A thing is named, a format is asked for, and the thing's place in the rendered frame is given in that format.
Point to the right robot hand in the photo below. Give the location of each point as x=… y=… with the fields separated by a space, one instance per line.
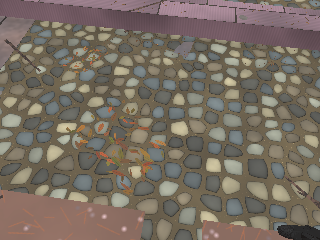
x=295 y=232

